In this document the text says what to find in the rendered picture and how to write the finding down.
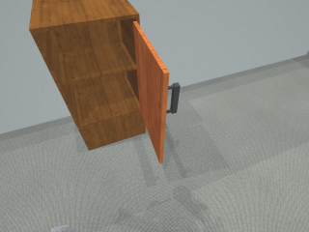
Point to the handle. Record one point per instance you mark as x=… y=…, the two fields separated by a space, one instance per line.
x=175 y=87

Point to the cupboard door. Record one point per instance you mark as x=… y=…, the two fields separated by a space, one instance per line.
x=153 y=83

